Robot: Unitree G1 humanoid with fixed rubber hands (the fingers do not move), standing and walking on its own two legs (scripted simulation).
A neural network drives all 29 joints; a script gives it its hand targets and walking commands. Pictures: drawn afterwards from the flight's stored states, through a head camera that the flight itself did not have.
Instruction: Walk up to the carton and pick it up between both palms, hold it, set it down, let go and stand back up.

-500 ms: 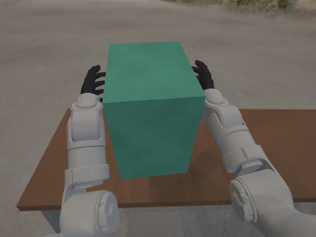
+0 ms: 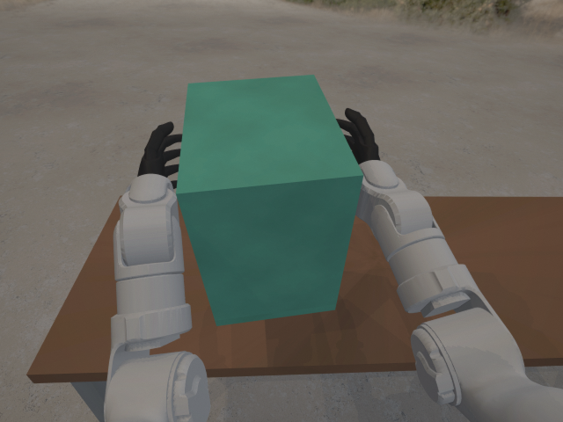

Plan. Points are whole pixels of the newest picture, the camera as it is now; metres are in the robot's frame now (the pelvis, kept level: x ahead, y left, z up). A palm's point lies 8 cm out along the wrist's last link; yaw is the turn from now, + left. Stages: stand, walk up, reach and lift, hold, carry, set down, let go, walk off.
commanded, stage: hold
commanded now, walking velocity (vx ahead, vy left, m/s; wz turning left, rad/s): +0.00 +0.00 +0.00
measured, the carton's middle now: (264, 201) +0.38 +0.01 +0.17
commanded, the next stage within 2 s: none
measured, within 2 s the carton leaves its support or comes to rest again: neither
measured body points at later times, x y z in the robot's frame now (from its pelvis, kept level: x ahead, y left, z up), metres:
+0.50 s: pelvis -0.01 +0.00 +0.00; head -0.07 +0.03 +0.44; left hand +0.37 +0.15 +0.23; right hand +0.38 -0.13 +0.24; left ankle +0.04 +0.12 -0.75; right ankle -0.02 -0.11 -0.75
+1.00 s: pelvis +0.00 +0.00 +0.00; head -0.07 +0.03 +0.44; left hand +0.37 +0.15 +0.23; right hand +0.38 -0.13 +0.24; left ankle +0.04 +0.12 -0.75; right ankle -0.02 -0.11 -0.75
